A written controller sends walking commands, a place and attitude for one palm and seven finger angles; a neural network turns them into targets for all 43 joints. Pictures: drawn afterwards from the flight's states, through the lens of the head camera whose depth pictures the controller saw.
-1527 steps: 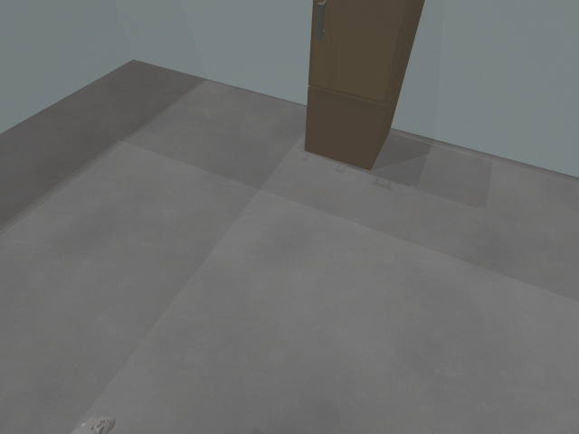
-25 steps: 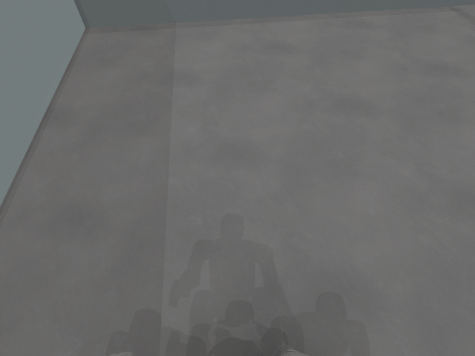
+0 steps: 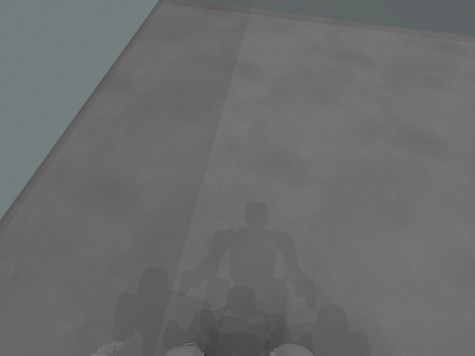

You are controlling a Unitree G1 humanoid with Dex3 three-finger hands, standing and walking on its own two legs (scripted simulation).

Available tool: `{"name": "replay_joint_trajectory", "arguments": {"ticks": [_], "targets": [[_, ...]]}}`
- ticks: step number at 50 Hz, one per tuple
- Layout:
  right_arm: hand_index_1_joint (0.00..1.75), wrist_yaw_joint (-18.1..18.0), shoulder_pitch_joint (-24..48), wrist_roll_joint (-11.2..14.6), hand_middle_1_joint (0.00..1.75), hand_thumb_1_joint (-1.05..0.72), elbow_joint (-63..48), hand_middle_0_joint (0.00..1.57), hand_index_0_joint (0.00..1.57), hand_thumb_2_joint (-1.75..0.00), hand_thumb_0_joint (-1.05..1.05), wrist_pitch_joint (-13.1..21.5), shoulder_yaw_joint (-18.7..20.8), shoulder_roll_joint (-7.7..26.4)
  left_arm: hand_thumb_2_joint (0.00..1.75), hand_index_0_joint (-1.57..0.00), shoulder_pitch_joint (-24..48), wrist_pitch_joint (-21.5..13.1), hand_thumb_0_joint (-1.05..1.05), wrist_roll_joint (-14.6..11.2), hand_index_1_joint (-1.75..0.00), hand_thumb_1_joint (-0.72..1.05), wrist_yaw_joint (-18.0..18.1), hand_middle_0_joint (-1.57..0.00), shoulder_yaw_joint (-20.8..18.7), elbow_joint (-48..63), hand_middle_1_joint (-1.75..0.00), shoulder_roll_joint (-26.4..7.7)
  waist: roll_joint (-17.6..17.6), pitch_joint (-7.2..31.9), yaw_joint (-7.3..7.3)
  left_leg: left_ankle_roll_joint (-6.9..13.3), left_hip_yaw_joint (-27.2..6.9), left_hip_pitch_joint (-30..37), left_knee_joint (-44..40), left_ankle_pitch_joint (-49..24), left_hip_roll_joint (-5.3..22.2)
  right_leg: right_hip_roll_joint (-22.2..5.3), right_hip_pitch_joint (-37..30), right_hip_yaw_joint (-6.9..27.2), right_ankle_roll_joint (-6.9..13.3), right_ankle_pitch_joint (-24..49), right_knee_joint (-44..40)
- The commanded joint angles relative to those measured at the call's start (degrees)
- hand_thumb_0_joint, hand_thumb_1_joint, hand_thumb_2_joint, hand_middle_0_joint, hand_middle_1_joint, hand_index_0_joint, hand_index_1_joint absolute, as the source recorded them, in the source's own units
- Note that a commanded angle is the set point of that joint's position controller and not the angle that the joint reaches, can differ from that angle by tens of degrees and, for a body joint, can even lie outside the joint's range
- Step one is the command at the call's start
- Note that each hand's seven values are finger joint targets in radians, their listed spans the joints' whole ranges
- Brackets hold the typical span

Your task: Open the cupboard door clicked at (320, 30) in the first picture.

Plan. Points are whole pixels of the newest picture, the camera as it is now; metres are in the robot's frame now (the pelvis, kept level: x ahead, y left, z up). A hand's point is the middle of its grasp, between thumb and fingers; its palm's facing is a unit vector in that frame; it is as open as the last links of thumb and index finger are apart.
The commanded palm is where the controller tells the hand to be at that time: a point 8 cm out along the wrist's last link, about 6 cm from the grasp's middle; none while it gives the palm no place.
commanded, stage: turn to face it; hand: left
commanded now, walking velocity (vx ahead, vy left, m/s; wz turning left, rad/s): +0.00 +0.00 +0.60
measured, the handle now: out of the picture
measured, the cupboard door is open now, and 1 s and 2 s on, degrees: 53 53 53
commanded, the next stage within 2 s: none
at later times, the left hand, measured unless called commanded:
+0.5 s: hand out of the picture +0.01 +0.13 -0.16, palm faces +0.34 -0.91 -0.25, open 7.4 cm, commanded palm none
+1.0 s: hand out of the picture +0.05 +0.12 -0.15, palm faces +0.58 -0.76 -0.28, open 7.4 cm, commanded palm none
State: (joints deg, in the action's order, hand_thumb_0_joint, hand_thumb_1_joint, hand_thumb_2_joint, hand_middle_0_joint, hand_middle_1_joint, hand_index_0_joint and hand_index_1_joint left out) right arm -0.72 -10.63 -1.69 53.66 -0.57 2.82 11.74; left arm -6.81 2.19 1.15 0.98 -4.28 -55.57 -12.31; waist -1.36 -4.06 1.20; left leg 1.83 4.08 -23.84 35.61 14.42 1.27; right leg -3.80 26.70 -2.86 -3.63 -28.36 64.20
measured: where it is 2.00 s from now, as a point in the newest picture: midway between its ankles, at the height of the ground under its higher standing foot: outside the picture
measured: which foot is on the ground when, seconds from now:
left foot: down 0.00-0.18, up 0.20-0.52, down 0.54-0.84, up 0.86-1.00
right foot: up 0.00-0.18, down 0.20-0.54, up 0.56-0.82, down 0.84-1.00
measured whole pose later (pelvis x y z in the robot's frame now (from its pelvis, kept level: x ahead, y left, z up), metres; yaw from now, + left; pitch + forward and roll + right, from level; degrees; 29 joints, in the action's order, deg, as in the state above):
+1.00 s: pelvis +0.10 -0.10 +0.01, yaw +38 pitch +2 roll +1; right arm 1.4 -7.0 -0.7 52.3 -5.1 5.0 14.9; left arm -10.2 0.8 1.8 1.4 -2.4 -49.2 -11.4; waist 0.8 -6.3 1.2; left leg -3.0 0.6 -29.0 64.1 27.5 0.3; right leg -6.4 15.8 -7.3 -0.9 -19.0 33.4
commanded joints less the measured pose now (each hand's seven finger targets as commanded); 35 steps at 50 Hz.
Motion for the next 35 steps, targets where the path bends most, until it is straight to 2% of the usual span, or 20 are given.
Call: {"name": "replay_joint_trajectory", "arguments": {"ticks": [1,4,7,8,9,10,11,12,14,17,21,23,24,25,26,27,28,30,32,35], "targets": [[0.3,-0.52,-3.39,-0.09,0.3,-0.9,-2.95,0.2,0.2,-0.9,0.0,0.5,2.97,12.32,0.9,-0.2,-0.33,-1.04,0.0,-0.53,-0.3,0.9,-0.27,-0.2,-0.3,5.92,-0.3,-3.57,8.39,10.66,0.51,7.8,-17.03,13.71,-13.92,-23.02,14.2,0.18,1.13,2.08,-0.7,1.54,-7.31],[0.3,-0.03,-1.42,-0.18,0.3,-0.9,-3.72,0.2,0.2,-0.9,0.0,-0.42,3.71,13.25,0.9,-0.2,-0.72,-1.04,0.0,-0.52,-0.3,0.9,-0.34,-0.2,-0.16,6.89,-0.3,-3.76,10.52,9.43,0.46,6.97,-18.05,10.38,-13.74,-17.54,12.45,2.1,-4.39,0.51,-0.33,1.7,-17.29],[0.3,0.28,2.83,0.33,0.3,-0.9,-5.57,0.2,0.2,-0.9,0.0,-1.29,4.16,13.21,0.9,-0.2,-6.79,-1.51,0.0,-0.55,-0.3,0.9,-0.18,-0.2,-0.73,6.2,-0.3,-5.29,9.68,9.02,-2.53,4.27,-17.91,2.66,-9.88,-9.96,9.05,3.38,-16.53,-1.0,0.19,11.12,-33.16],[0.3,0.61,4.04,0.86,0.3,-0.9,-6.58,0.2,0.2,-0.9,0.0,-1.49,4.0,11.07,0.9,-0.2,-9.75,-2.11,0.0,0.02,-0.3,0.9,0.14,-0.2,-1.34,6.12,-0.3,-8.51,2.24,9.32,-4.11,0.95,-14.28,-3.29,-3.93,-1.73,4.41,-1.99,-22.81,4.29,1.48,11.72,-43.41],[0.3,1.07,4.49,1.11,0.3,-0.9,-8.24,0.2,0.2,-0.9,0.0,-1.52,3.36,6.73,0.9,-0.2,-10.39,-2.56,0.0,0.86,-0.3,0.9,0.64,-0.2,-2.49,6.32,-0.3,-14.35,-16.27,6.99,-4.61,-4.25,-4.29,-14.38,10.25,14.35,-4.28,-18.8,-25.92,22.32,7.83,12.71,-50.4],[0.3,1.44,6.22,0.56,0.3,-0.9,-9.03,0.2,0.2,-0.9,0.0,-1.42,3.48,8.44,0.9,-0.2,-8.86,-2.34,0.0,0.55,-0.3,0.9,0.7,-0.2,-1.82,7.39,-0.3,-15.52,-14.41,5.72,-4.91,-3.95,-5.48,-12.46,24.42,21.25,-2.89,-25.48,-18.18,23.63,12.82,19.75,-50.27],[0.3,1.34,6.57,0.48,0.3,-0.9,-8.08,0.2,0.2,-0.9,0.0,-1.98,3.6,7.87,0.9,-0.2,-6.72,-2.74,0.0,0.32,-0.3,0.9,0.97,-0.2,-1.43,7.55,-0.3,-12.74,-11.6,4.99,-2.92,-3.99,-7.24,-13.19,32.19,18.41,-1.49,-21.93,-17.04,20.75,12.94,26.39,-47.58],[0.3,1.5,5.64,0.49,0.3,-0.9,-6.84,0.2,0.2,-0.9,0.0,-2.3,3.43,7.6,0.9,-0.2,-4.58,-2.83,0.0,0.11,-0.3,0.9,0.98,-0.2,-0.72,7.79,-0.3,-10.84,-12.9,4.03,-1.33,-4.66,-6.74,-14.27,35.72,15.21,0.04,-18.37,-18.11,14.57,11.72,33.71,-44.81],[0.3,2.03,5.14,0.77,0.3,-0.9,-6.03,0.2,0.2,-0.9,0.0,-2.37,2.74,6.66,0.9,-0.2,-3.73,-2.91,0.0,0.17,-0.3,0.9,1.02,-0.2,-0.22,8.31,-0.3,-8.62,-12.16,4.7,-0.61,-5.54,-3.86,-12.58,31.48,12.18,0.67,-14.19,-21.89,3.95,9.69,46.92,-41.02],[0.3,2.45,8.76,1.0,0.3,-0.9,-6.42,0.2,0.2,-0.9,0.0,-2.34,1.67,5.34,0.9,-0.2,-8.89,-3.17,0.0,0.2,-0.3,0.9,0.99,-0.2,-0.57,6.96,-0.3,-9.86,-10.92,5.72,-2.93,-5.68,0.19,-8.85,19.36,11.35,-0.36,-13.87,-26.92,0.23,8.58,57.18,-38.42],[0.3,2.61,10.32,1.19,0.3,-0.9,-7.02,0.2,0.2,-0.9,0.0,-1.87,1.09,5.09,0.9,-0.2,-10.7,-3.12,0.0,0.41,-0.3,0.9,0.94,-0.2,-1.36,6.24,-0.3,-11.96,-11.51,6.57,-3.86,-4.5,2.9,-3.91,7.89,10.73,-1.44,-15.6,-29.29,-1.73,8.85,60.39,-35.79],[0.3,2.4,8.2,1.13,0.3,-0.9,-6.84,0.2,0.2,-0.9,0.0,-1.51,1.26,5.83,0.9,-0.2,-10.09,-3.21,0.0,0.28,-0.3,0.9,0.76,-0.2,-1.67,5.92,-0.3,-12.46,-10.83,8.07,-2.47,-3.61,4.33,1.85,0.46,7.17,-2.66,-15.62,-28.39,-3.8,7.57,62.57,-31.23],[0.3,2.21,5.4,0.87,0.3,-0.9,-6.34,0.2,0.2,-0.9,0.0,-1.35,1.53,6.96,0.9,-0.2,-9.27,-3.3,0.0,-0.14,-0.3,0.9,0.54,-0.2,-1.72,6.25,-0.3,-12.99,-9.27,9.12,-0.7,-2.89,4.94,7.64,-4.01,1.99,-3.58,-15.06,-25.34,-5.46,6.15,61.98,-27.34],[0.3,2.1,0.75,0.54,0.3,-0.9,-5.13,0.2,0.2,-0.9,0.0,-1.02,2.19,9.1,0.9,-0.2,-7.8,-3.3,0.0,-0.51,-0.3,0.9,0.37,-0.2,-1.68,6.86,-0.3,-13.02,-6.13,11.76,2.26,-1.32,2.97,17.81,-8.67,-8.63,-0.96,-14.66,-18.8,-6.97,3.98,55.7,-19.44],[0.3,1.87,-4.07,-0.04,0.3,-0.9,-4.51,0.2,0.2,-0.9,0.0,-0.59,3.93,15.52,0.9,-0.2,-6.53,-2.99,0.0,-0.94,-0.3,0.9,-0.04,-0.2,-1.23,8.92,-0.3,-9.68,10.15,14.69,4.87,6.06,-16.25,30.82,-9.23,-31.03,14.03,-7.51,-1.27,-9.11,-0.16,21.46,-5.99],[0.3,1.53,-7.81,0.52,0.3,-0.9,-3.69,0.2,0.2,-0.9,0.0,-1.01,4.63,19.46,0.9,-0.2,-3.57,-2.48,0.0,-0.71,-0.3,0.9,0.08,-0.2,-0.09,11.58,-0.3,-7.35,17.01,15.09,5.81,14.41,-27.67,31.05,-10.51,-49.77,24.6,-2.53,7.1,-3.65,-1.22,-10.47,3.92],[0.3,0.99,-8.06,0.7,0.3,-0.9,-3.68,0.2,0.2,-0.9,0.0,-1.1,4.47,18.8,0.9,-0.2,-0.19,-1.52,0.0,-0.34,-0.3,0.9,0.73,-0.2,-0.15,12.71,-0.3,-8.4,7.72,12.51,5.56,14.69,-25.69,27.52,-9.57,-44.3,24.5,-3.43,8.86,1.4,-1.17,-9.3,5.79],[0.3,-0.05,-0.96,0.35,0.3,-0.9,-5.38,0.2,0.2,-0.9,0.0,-0.97,3.98,15.85,0.9,-0.2,0.03,-0.93,0.0,-0.4,-0.3,0.9,0.63,-0.2,-0.49,10.32,-0.3,-7.61,14.1,7.63,2.88,11.29,-21.36,17.63,-12.28,-31.4,18.24,-3.8,7.5,3.8,-1.5,-4.18,4.43],[0.3,0.01,3.99,0.22,0.3,-0.9,-6.63,0.2,0.2,-0.9,0.0,-0.81,3.37,14.34,0.9,-0.2,-3.05,-0.26,0.0,-0.28,-0.3,0.9,-0.23,-0.2,-0.75,8.8,-0.3,-7.25,11.4,6.08,-0.35,8.05,-16.33,12.29,-13.46,-22.04,13.18,-2.13,3.14,2.52,-1.3,0.84,0.22],[0.3,0.36,4.76,0.03,0.3,-0.9,-6.77,0.2,0.2,-0.9,0.0,-0.78,3.66,14.49,0.9,-0.2,-3.64,-0.31,0.0,-0.29,-0.3,0.9,-0.71,-0.2,-0.65,8.79,-0.3,-6.25,10.26,6.53,-0.79,6.78,-15.37,8.6,-13.75,-14.7,10.74,0.1,-2.91,0.51,-0.94,2.57,-10.49]]}}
